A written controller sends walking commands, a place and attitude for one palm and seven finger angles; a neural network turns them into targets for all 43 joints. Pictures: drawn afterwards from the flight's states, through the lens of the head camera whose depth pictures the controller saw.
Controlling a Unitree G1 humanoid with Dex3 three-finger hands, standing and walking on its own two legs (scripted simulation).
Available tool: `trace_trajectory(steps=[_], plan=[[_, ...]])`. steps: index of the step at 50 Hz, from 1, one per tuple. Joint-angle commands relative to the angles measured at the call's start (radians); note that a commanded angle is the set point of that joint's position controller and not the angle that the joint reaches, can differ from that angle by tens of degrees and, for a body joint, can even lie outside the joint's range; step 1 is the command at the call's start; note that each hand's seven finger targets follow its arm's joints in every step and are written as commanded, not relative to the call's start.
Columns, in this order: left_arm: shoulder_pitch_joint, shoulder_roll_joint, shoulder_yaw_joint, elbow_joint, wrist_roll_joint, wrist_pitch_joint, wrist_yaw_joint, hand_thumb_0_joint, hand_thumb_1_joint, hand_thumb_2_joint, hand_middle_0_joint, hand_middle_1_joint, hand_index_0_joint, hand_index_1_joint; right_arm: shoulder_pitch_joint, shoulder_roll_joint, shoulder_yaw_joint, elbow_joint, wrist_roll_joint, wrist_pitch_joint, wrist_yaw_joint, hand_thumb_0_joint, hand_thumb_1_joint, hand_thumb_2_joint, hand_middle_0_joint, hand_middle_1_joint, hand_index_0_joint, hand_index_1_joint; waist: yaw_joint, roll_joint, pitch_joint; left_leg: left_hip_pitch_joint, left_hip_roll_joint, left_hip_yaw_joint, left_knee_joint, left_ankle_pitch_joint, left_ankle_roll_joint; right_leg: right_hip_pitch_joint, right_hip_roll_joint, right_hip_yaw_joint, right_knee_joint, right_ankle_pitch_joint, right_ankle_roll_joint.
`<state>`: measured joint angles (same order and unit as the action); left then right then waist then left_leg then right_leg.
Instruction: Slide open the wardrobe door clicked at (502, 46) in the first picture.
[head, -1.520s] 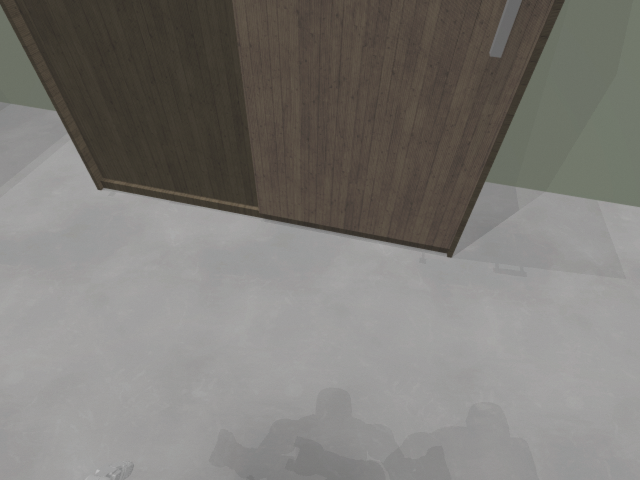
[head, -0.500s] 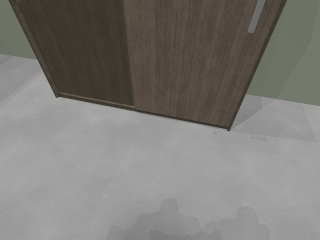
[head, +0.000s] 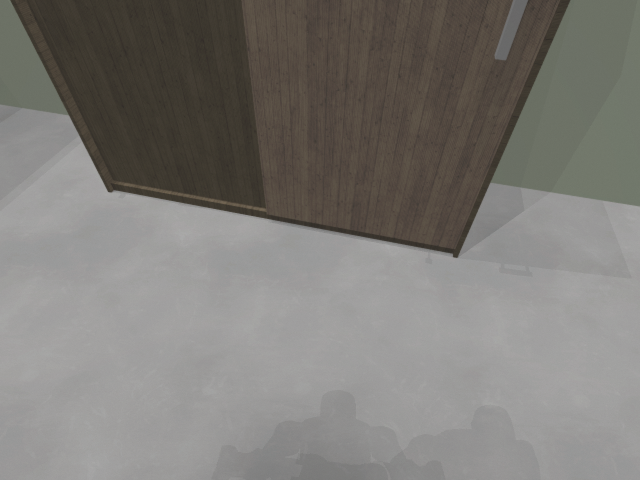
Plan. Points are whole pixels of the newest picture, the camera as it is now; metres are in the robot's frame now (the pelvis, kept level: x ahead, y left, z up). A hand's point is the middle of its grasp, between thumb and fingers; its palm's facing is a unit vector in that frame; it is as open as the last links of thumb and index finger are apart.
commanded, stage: walk to a spot facing it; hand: right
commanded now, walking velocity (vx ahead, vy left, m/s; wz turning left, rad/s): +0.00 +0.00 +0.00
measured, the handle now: out of the picture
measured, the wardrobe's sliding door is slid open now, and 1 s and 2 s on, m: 0.00 0.00 0.00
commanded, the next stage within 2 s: turn to face it in 0.86 s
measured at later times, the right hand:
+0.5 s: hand out of the picture +0.06 -0.24 -0.19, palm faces +0.17 +0.97 -0.16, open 7.4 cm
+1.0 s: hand (480, 369) +0.35 -0.26 -0.18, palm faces +0.35 +0.91 -0.20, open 7.3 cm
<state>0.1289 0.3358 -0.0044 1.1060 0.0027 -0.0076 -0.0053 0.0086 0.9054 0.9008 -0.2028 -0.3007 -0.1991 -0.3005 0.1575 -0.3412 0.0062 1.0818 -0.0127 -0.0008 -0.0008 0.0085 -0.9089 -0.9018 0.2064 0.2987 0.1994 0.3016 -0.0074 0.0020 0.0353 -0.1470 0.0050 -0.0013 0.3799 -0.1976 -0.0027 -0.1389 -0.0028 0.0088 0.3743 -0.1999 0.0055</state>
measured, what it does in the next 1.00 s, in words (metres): walks ahead, turning right: left foot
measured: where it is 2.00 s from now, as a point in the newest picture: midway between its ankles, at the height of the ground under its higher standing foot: (382, 384)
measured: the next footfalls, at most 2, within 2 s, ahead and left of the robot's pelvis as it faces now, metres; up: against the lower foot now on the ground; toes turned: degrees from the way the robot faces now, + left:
left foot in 0.82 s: +0.42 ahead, +0.02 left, +0.00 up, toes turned -7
right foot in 1.16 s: +0.46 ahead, -0.25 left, +0.00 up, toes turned -27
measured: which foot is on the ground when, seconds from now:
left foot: down 0.00-0.32, up 0.34-0.80, down 0.82-1.00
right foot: down 0.00-0.82, up 0.84-1.00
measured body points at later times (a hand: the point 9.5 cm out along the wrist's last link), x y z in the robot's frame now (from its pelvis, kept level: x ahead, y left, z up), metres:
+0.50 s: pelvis +0.10 -0.06 -0.01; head +0.10 -0.09 +0.44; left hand +0.07 +0.17 -0.15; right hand +0.05 -0.30 -0.17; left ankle +0.10 +0.08 -0.67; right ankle +0.04 -0.13 -0.75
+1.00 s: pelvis +0.32 -0.07 -0.02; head +0.34 -0.08 +0.43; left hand +0.39 +0.17 -0.17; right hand +0.33 -0.31 -0.16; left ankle +0.38 +0.02 -0.75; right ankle +0.26 -0.16 -0.66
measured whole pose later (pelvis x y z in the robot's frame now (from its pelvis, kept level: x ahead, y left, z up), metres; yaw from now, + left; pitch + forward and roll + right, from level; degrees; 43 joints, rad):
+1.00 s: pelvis +0.32 -0.07 -0.02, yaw -20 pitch -1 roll +2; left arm 0.30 0.18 0.07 1.07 0.02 -0.01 -0.01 0.01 0.91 0.90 -0.20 -0.30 -0.19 -0.30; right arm 0.19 -0.15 -0.06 0.99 -0.03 -0.08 -0.03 0.00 -0.93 -0.90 0.21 0.30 0.20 0.30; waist 0.04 -0.02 0.05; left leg -0.26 0.06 0.22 0.54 -0.25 0.02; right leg -0.49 -0.08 -0.04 1.21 -0.35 -0.02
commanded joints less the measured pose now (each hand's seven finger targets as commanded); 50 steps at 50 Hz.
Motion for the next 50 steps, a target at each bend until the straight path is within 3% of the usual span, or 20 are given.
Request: trace_trajectory(steps=[1, 3, 5, 9, 12, 15, 16, 17, 18, 20, 24, 35, 37, 39, 40, 41, 43, 44, 47, 50], plan=[[-0.045, 0.206, 0.039, -0.059, 0.004, -0.026, 0.018, 0.0, 0.9, 0.9, -0.2, -0.3, -0.2, -0.3, -0.045, -0.202, -0.037, -0.061, 0.001, -0.025, -0.012, 0.0, -0.9, -0.9, 0.2, 0.3, 0.2, 0.3, 0.005, 0.001, -0.049, -0.003, 0.112, -0.103, -0.076, 0.071, 0.029, -0.003, -0.111, 0.099, -0.071, 0.099, -0.03], [0.016, 0.081, 0.009, -0.035, 0.012, -0.007, 0.011, 0.0, 0.9, 0.9, -0.2, -0.3, -0.2, -0.3, 0.029, -0.088, -0.014, -0.032, 0.001, -0.006, -0.016, 0.0, -0.9, -0.9, 0.2, 0.3, 0.2, 0.3, 0.001, 0.016, -0.067, 0.013, 0.115, -0.087, -0.068, -0.078, 0.008, -0.026, -0.092, 0.082, -0.037, 0.009, -0.017], [0.042, 0.068, 0.013, -0.044, 0.02, 0.007, 0.007, 0.0, 0.9, 0.9, -0.2, -0.3, -0.2, -0.3, 0.077, -0.101, -0.026, -0.034, -0.007, 0.007, -0.011, 0.0, -0.9, -0.9, 0.2, 0.3, 0.2, 0.3, -0.014, 0.051, 0.011, -0.01, 0.129, -0.123, -0.096, -0.331, 0.021, -0.155, -0.054, 0.072, 0.015, -0.212, -0.022], [0.047, 0.053, 0.034, -0.112, 0.018, 0.009, 0.0, 0.0, 0.9, 0.9, -0.2, -0.3, -0.2, -0.3, 0.166, -0.159, -0.068, -0.068, -0.013, -0.005, -0.013, 0.0, -0.9, -0.9, 0.2, 0.3, 0.2, 0.3, -0.04, 0.202, 0.072, 0.014, 0.355, -0.323, -0.245, -0.517, 0.16, -0.368, -0.039, -0.025, 0.392, -0.276, -0.019], [0.08, 0.005, 0.043, -0.131, 0.012, -0.007, -0.018, 0.0, 0.9, 0.9, -0.2, -0.3, -0.2, -0.3, 0.133, -0.135, -0.078, -0.092, -0.02, -0.029, -0.01, 0.0, -0.9, -0.9, 0.2, 0.3, 0.2, 0.3, -0.002, 0.123, 0.068, -0.007, 0.343, -0.162, -0.175, -0.309, 0.162, -0.316, -0.072, -0.06, 0.356, -0.247, -0.018], [0.289, -0.014, 0.05, -0.079, 0.012, -0.019, -0.015, 0.0, 0.9, 0.9, -0.2, -0.3, -0.2, -0.3, 0.105, -0.083, -0.076, -0.101, -0.011, -0.023, -0.004, 0.0, -0.9, -0.9, 0.2, 0.3, 0.2, 0.3, 0.081, 0.017, 0.025, -0.217, 0.229, 0.045, 0.05, -0.306, 0.072, 0.048, -0.03, -0.112, 0.106, -0.138, -0.02], [0.404, 0.062, 0.074, -0.047, 0.022, -0.028, -0.005, 0.0, 0.9, 0.9, -0.2, -0.3, -0.2, -0.3, 0.105, -0.008, -0.063, -0.123, -0.004, -0.016, 0.004, 0.0, -0.9, -0.9, 0.2, 0.3, 0.2, 0.3, 0.121, -0.252, 0.035, -0.382, 0.11, 0.144, 0.368, -0.31, 0.012, 0.132, -0.182, 0.196, -0.062, -0.358, -0.081], [0.501, 0.127, 0.088, -0.034, 0.027, -0.036, 0.01, 0.0, 0.9, 0.9, -0.2, -0.3, -0.2, -0.3, 0.059, 0.046, -0.047, -0.179, -0.004, -0.02, 0.009, 0.0, -0.9, -0.9, 0.2, 0.3, 0.2, 0.3, 0.133, -0.382, 0.065, -0.568, 0.012, 0.137, 0.636, -0.42, -0.02, 0.146, -0.374, 0.548, -0.238, -0.415, -0.175], [0.475, 0.098, 0.079, -0.029, 0.021, -0.033, 0.016, 0.0, 0.9, 0.9, -0.2, -0.3, -0.2, -0.3, 0.012, 0.027, -0.055, -0.186, -0.016, -0.025, 0.003, 0.0, -0.9, -0.9, 0.2, 0.3, 0.2, 0.3, 0.115, -0.23, 0.092, -0.6, 0.066, 0.023, 0.76, -0.348, 0.008, 0.082, -0.39, 0.575, -0.257, -0.455, -0.21], [0.378, 0.016, 0.061, -0.057, 0.015, -0.051, 0.023, 0.0, 0.9, 0.9, -0.2, -0.3, -0.2, -0.3, 0.022, 0.036, -0.059, -0.15, -0.02, -0.039, 0.015, 0.0, -0.9, -0.9, 0.2, 0.3, 0.2, 0.3, 0.068, -0.073, 0.112, -0.604, 0.126, -0.008, 0.809, -0.174, 0.001, 0.024, -0.334, 0.457, -0.245, -0.342, -0.209], [0.382, -0.047, 0.053, -0.022, 0.006, -0.086, 0.035, 0.0, 0.9, 0.9, -0.2, -0.3, -0.2, -0.3, 0.087, 0.084, -0.055, -0.106, -0.017, -0.035, 0.021, 0.0, -0.9, -0.9, 0.2, 0.3, 0.2, 0.3, 0.034, -0.064, 0.044, -0.531, 0.131, 0.033, 0.716, -0.071, -0.033, 0.096, -0.24, 0.21, -0.187, 0.145, -0.201], [0.44, -0.077, 0.066, 0.043, 0.018, -0.086, 0.044, 0.0, 0.9, 0.9, -0.2, -0.3, -0.2, -0.3, -0.131, 0.132, -0.068, -0.179, -0.004, -0.043, 0.024, 0.0, -0.9, -0.9, 0.2, 0.3, 0.2, 0.3, 0.069, -0.11, 0.138, -0.406, 0.085, 0.1, 0.308, 0.032, -0.007, 0.094, -0.232, 0.096, -0.161, 0.365, -0.182], [0.421, -0.06, 0.07, 0.044, 0.019, -0.082, 0.046, 0.0, 0.9, 0.9, -0.2, -0.3, -0.2, -0.3, -0.078, 0.122, -0.074, -0.17, -0.006, -0.048, 0.022, 0.0, -0.9, -0.9, 0.2, 0.3, 0.2, 0.3, 0.038, -0.109, 0.105, -0.293, 0.043, 0.127, 0.261, -0.009, 0.018, 0.111, -0.225, 0.081, -0.065, 0.553, -0.171], [0.389, -0.044, 0.076, 0.031, 0.012, -0.078, 0.043, 0.0, 0.9, 0.9, -0.2, -0.3, -0.2, -0.3, 0.179, 0.072, -0.091, -0.102, -0.013, -0.064, 0.012, 0.0, -0.9, -0.9, 0.2, 0.3, 0.2, 0.3, -0.079, -0.02, -0.03, 0.04, 0.007, 0.132, 0.159, 0.053, 0.042, 0.044, -0.173, 0.048, 0.244, 0.663, -0.122], [0.404, -0.078, 0.072, 0.013, 0.0, -0.08, 0.032, 0.0, 0.9, 0.9, -0.2, -0.3, -0.2, -0.3, 0.339, -0.014, -0.115, -0.062, -0.026, -0.08, -0.002, 0.0, -0.9, -0.9, 0.2, 0.3, 0.2, 0.3, -0.133, 0.11, -0.151, 0.337, 0.217, -0.101, 0.117, 0.052, 0.108, -0.19, -0.09, -0.004, 0.563, 0.382, -0.079], [0.434, -0.134, 0.062, -0.019, -0.007, -0.084, 0.029, 0.0, 0.9, 0.9, -0.2, -0.3, -0.2, -0.3, 0.439, -0.113, -0.135, -0.034, -0.018, -0.077, -0.013, 0.0, -0.9, -0.9, 0.2, 0.3, 0.2, 0.3, -0.118, 0.279, -0.267, 0.458, 0.503, -0.526, -0.018, 0.15, 0.213, -0.405, 0.059, -0.034, 0.906, -0.321, -0.047], [0.29, -0.132, 0.078, -0.054, 0.006, -0.07, 0.015, 0.0, 0.9, 0.9, -0.2, -0.3, -0.2, -0.3, 0.266, -0.05, -0.118, -0.076, -0.012, -0.07, -0.013, 0.0, -0.9, -0.9, 0.2, 0.3, 0.2, 0.3, -0.088, 0.148, -0.105, 0.172, 0.459, -0.451, -0.121, -0.16, 0.206, -0.475, -0.048, 0.027, 1.055, -0.237, -0.064], [0.24, -0.132, 0.078, -0.067, 0.012, -0.058, 0.008, 0.0, 0.9, 0.9, -0.2, -0.3, -0.2, -0.3, 0.187, 0.012, -0.103, -0.091, -0.012, -0.07, -0.019, 0.0, -0.9, -0.9, 0.2, 0.3, 0.2, 0.3, -0.054, 0.093, -0.005, 0.028, 0.436, -0.314, -0.139, -0.172, 0.179, -0.47, -0.099, 0.035, 1.035, -0.167, -0.062], [0.244, -0.161, 0.07, -0.071, 0.02, -0.013, -0.005, 0.0, 0.9, 0.9, -0.2, -0.3, -0.2, -0.3, 0.121, 0.081, -0.076, -0.108, -0.022, -0.081, -0.026, 0.0, -0.9, -0.9, 0.2, 0.3, 0.2, 0.3, 0.025, 0.09, 0.035, -0.166, 0.371, -0.043, -0.159, 0.014, 0.121, -0.395, -0.131, 0.006, 0.889, -0.135, -0.021], [0.238, -0.191, 0.06, -0.089, 0.019, -0.001, -0.01, 0.0, 0.9, 0.9, -0.2, -0.3, -0.2, -0.3, 0.118, 0.082, -0.07, -0.103, -0.023, -0.079, -0.028, 0.0, -0.9, -0.9, 0.2, 0.3, 0.2, 0.3, 0.054, 0.109, 0.037, -0.229, 0.315, 0.085, -0.137, 0.189, 0.118, -0.306, -0.131, -0.043, 0.626, -0.099, 0.003]])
